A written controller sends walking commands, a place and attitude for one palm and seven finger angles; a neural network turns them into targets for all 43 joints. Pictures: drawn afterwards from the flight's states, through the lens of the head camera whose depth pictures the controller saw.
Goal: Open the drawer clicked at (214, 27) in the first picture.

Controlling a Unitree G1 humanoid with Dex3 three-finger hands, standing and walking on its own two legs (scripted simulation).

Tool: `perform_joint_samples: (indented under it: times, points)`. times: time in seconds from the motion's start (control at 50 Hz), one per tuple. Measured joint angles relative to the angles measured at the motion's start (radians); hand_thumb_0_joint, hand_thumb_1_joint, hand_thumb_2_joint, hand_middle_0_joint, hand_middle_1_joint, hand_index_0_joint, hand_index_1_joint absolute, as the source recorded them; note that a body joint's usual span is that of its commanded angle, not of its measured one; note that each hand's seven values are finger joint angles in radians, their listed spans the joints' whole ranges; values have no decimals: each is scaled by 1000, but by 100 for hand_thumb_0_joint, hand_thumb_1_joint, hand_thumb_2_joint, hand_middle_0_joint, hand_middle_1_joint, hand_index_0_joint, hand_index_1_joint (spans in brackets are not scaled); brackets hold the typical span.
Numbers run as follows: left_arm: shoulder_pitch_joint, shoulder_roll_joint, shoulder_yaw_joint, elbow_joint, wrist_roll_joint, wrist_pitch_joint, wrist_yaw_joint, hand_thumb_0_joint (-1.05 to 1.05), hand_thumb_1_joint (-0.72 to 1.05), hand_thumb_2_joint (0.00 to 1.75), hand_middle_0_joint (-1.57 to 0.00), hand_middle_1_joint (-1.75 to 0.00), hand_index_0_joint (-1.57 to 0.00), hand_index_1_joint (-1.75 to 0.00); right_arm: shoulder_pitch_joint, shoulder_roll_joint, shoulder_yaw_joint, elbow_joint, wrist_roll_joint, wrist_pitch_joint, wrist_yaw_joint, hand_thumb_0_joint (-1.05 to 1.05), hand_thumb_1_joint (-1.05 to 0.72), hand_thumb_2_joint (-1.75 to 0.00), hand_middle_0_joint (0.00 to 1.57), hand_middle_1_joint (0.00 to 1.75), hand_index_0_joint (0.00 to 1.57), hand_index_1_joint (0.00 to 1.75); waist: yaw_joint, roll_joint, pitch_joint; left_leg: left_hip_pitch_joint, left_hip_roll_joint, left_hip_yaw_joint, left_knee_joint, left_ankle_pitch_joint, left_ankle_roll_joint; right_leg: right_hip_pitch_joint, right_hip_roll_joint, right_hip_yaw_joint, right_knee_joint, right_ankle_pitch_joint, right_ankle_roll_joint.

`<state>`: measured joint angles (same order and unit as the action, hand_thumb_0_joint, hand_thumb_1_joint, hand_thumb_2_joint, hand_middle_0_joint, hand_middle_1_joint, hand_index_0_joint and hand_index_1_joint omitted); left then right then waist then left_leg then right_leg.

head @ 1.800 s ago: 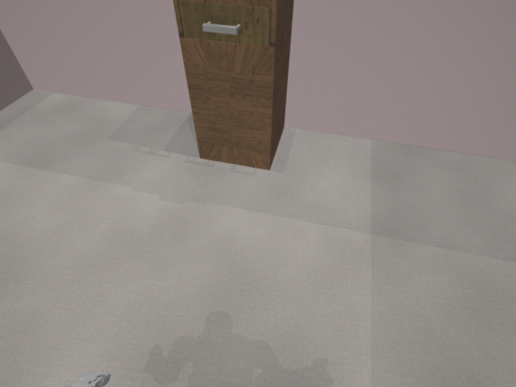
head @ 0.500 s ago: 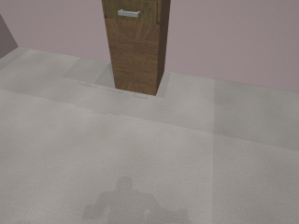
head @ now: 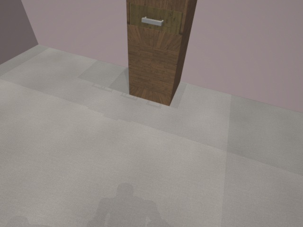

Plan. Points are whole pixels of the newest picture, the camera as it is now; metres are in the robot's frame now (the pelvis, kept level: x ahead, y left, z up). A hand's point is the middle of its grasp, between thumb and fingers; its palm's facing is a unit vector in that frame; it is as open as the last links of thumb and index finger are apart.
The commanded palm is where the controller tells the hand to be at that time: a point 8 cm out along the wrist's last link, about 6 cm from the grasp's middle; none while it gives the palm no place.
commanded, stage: walk to a spot facing it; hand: left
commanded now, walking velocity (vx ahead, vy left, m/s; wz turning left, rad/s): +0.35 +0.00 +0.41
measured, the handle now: (152, 20) +1.40 +0.07 +0.01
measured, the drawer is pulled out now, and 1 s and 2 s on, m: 0.00 0.00 0.00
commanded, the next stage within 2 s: turn to face it in 1.06 s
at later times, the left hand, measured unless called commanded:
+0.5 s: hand (91, 196) +0.25 +0.21 -0.17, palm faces +0.08 -0.98 -0.15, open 7.4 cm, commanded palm none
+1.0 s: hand (103, 177) +0.32 +0.19 -0.17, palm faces +0.36 -0.92 -0.18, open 7.3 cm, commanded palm none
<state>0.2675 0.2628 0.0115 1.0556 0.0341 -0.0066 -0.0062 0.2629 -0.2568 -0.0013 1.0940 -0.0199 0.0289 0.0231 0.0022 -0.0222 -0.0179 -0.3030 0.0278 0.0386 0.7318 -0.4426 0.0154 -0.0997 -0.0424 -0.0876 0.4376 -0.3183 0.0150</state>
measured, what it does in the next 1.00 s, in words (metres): walks ahead, turning left: right foot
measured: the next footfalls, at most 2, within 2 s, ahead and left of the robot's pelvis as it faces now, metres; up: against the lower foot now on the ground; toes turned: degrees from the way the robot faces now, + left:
right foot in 0.58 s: +0.41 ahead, -0.07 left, +0.00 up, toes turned +0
left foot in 1.12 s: +0.57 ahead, +0.21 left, +0.00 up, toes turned +30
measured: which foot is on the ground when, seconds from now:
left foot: down 0.00-0.58, up 0.60-1.00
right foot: down 0.00-0.06, up 0.08-0.56, down 0.58-1.00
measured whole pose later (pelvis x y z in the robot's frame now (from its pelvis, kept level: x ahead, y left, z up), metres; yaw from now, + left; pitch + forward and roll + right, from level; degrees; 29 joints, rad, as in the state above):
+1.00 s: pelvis +0.42 +0.04 +0.00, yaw +18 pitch +0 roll -2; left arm 0.39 0.16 0.03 1.10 0.03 -0.08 0.01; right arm 0.15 -0.20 -0.06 1.01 -0.02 0.00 0.04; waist 0.02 0.01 0.04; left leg -0.60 0.13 0.09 0.85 -0.14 0.00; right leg -0.02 -0.03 -0.31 0.35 -0.32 -0.01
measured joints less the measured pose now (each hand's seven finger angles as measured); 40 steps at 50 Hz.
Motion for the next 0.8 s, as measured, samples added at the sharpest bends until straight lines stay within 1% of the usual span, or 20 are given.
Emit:
perform_joint_samples:
  times: [0.02, 0.06, 0.08, 0.12, 0.16, 0.18, 0.22, 0.32, 0.4, 0.46, 0.52, 0.56, 0.58, 0.6, 0.62, 0.66, 0.68, 0.72, 0.76, 0.8]
  points:
    - [16, -4, 2, 3, 1, -3, -1, 0, 91, 90, -20, -30, -20, -30, 12, 10, -2, -4, 2, -3, 4, 1, -90, -89, 20, 30, 20, 30, -1, -9, 6, -5, 5, 16, -14, 6, 1, 10, -11, -10, 6, -12, 8]
    - [46, -9, 7, 12, -1, 0, -3, 0, 91, 90, -20, -30, -20, -30, 37, 25, -5, -18, 3, -20, 8, 1, -90, -89, 20, 30, 20, 30, -6, -22, 19, 14, 8, 43, -110, 65, 3, 15, -37, -28, 57, -58, 26]
    - [59, -13, 9, 18, -5, 5, -4, 0, 91, 90, -20, -30, -20, -30, 46, 30, -9, -24, 1, -34, 7, 1, -90, -89, 20, 30, 20, 30, -8, -28, 24, 17, -1, 51, -118, 133, 11, -10, -55, -29, 134, -96, 18]
    - [77, -23, 11, 34, -7, 25, -4, 0, 91, 90, -20, -30, -20, -30, 65, 46, -16, -30, -1, -56, -4, 1, -90, -89, 20, 30, 20, 30, -11, -34, 30, 23, -18, 65, -90, 122, 33, -110, -56, 17, 378, -178, 5]
    - [82, -31, 14, 45, -2, 33, -6, 0, 91, 90, -20, -30, -20, -30, 93, 65, -17, -29, 1, -64, -14, 1, -90, -89, 20, 30, 20, 30, -19, -29, 28, 59, -29, 64, -126, 100, 48, -215, -45, 36, 573, -159, -9]
    - [78, -33, 17, 47, 0, 31, -9, 0, 91, 90, -20, -30, -20, -30, 108, 76, -16, -24, 2, -68, -18, 1, -90, -89, 20, 30, 20, 30, -24, -27, 28, 82, -37, 58, -160, 105, 50, -260, -45, 36, 630, -125, -11]
    - [59, -37, 21, 40, 3, 22, -14, 1, 91, 90, -20, -30, -20, -30, 139, 100, -11, -7, 3, -76, -25, 1, -90, -89, 20, 30, 20, 30, -29, -24, 31, 131, -52, 41, -236, 131, 51, -335, -53, 34, 673, -49, -5]
    - [2, -57, 26, 0, 2, 5, -16, 0, 91, 90, -20, -30, -19, -30, 197, 148, -6, 39, 11, -93, -33, 1, -90, -89, 20, 30, 20, 30, -22, -15, 37, 244, -76, 4, -385, 162, 58, -468, -80, 37, 634, 86, 22]
    - [-45, -76, 30, -14, -2, 4, -16, 0, 91, 90, -20, -30, -19, -30, 218, 169, -9, 59, 11, -102, -40, 1, -90, -89, 20, 30, 21, 30, -30, -11, 42, 326, -84, -12, -450, 146, 51, -516, -91, 28, 534, 139, 32]
    - [-86, -88, 30, -21, -7, 4, -18, 0, 91, 90, -20, -30, -19, -30, 224, 172, -13, 62, 7, -106, -44, 1, -90, -89, 20, 30, 21, 30, -47, -6, 52, 379, -82, -21, -469, 112, 40, -506, -86, 10, 395, 154, 24]
    - [-127, -100, 30, -34, -10, -3, -19, 0, 91, 90, -20, -30, -19, -30, 227, 165, -19, 67, 1, -108, -46, 1, -90, -89, 20, 30, 21, 30, -65, 6, 64, 424, -72, -29, -458, 56, 23, -463, -62, -9, 267, 140, -1]
    - [-146, -108, 29, -50, -9, -18, -21, 0, 91, 90, -20, -30, -19, -30, 232, 155, -23, 74, 0, -105, -47, 1, -90, -89, 20, 30, 21, 30, -69, 22, 68, 439, -54, -36, -405, -6, 8, -409, -33, -26, 199, 132, -23]
    - [-151, -109, 29, -59, -7, -32, -21, 0, 91, 90, -20, -30, -19, -30, 238, 151, -25, 78, 2, -103, -47, 1, -90, -89, 20, 30, 21, 30, -66, 28, 70, 427, -46, -41, -332, -49, 5, -370, -20, -33, 163, 153, -36]
    - [-159, -114, 31, -65, -2, -50, -18, 0, 91, 90, -20, -30, -19, -30, 230, 145, -28, 84, 5, -96, -44, 1, -90, -89, 20, 30, 21, 30, -58, 40, 79, 379, -31, -42, -193, -85, 8, -363, -11, -45, 185, 173, -57]
    - [-163, -117, 31, -70, -1, -64, -15, 0, 91, 90, -20, -30, -20, -30, 216, 140, -29, 84, 9, -87, -41, 1, -90, -89, 20, 30, 20, 30, -56, 46, 86, 300, -27, -56, 8, -85, 15, -360, -12, -59, 224, 148, -70]
    - [-156, -120, 30, -72, -6, -76, -10, 0, 91, 90, -20, -30, -20, -30, 184, 126, -37, 77, 12, -76, -35, 1, -90, -89, 20, 30, 20, 30, -47, 48, 94, 147, -24, -62, 350, -36, 35, -314, -13, -84, 237, 90, -79]
    - [-144, -120, 30, -68, -7, -77, -6, 0, 91, 90, -20, -30, -20, -30, 163, 118, -41, 71, 11, -71, -33, 1, -90, -89, 20, 30, 20, 30, -39, 46, 90, 78, -15, -50, 455, 7, 40, -284, -11, -90, 218, 76, -79]
    - [-109, -121, 29, -50, -6, -76, 4, 0, 91, 90, -20, -30, -20, -30, 117, 98, -51, 47, 5, -64, -30, 1, -90, -89, 20, 30, 20, 30, -31, 43, 80, -45, 12, -28, 547, 86, 41, -223, -6, -102, 160, 76, -71]
    - [-73, -111, 47, -36, -12, -80, 23, -2, 94, 90, -20, -30, -20, -30, 74, 81, -59, 15, -1, -58, -29, 1, -91, -89, 19, 30, 20, 30, -28, 45, 65, -147, 38, -25, 543, 143, 32, -169, 1, -119, 99, 77, -73]
    - [-34, -95, 45, -17, -7, -79, 24, -2, 95, 90, -20, -30, -20, -30, 33, 68, -65, -12, -5, -51, -26, 1, -91, -89, 19, 30, 20, 30, -27, 47, 52, -225, 61, -22, 505, 194, 19, -120, 8, -135, 48, 75, -72]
